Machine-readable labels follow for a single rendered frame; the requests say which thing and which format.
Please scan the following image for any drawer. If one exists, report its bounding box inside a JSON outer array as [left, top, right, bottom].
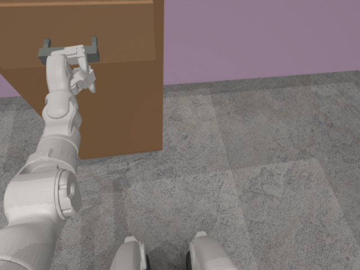
[[0, 0, 155, 69]]

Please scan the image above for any right robot thigh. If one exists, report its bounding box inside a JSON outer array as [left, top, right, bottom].
[[189, 236, 238, 270]]

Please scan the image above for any right robot shin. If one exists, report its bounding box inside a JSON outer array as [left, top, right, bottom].
[[191, 231, 207, 270]]

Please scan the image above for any left robot upper arm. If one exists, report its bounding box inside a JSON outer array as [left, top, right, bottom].
[[0, 169, 82, 270]]

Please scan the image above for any left robot hand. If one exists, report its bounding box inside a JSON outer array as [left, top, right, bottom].
[[46, 45, 96, 98]]

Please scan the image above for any left robot forearm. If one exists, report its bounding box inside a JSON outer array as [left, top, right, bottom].
[[3, 91, 82, 220]]

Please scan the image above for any cabinet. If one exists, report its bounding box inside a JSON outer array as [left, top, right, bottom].
[[0, 0, 164, 160]]

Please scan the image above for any handle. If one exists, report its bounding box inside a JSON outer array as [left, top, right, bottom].
[[38, 36, 100, 65]]

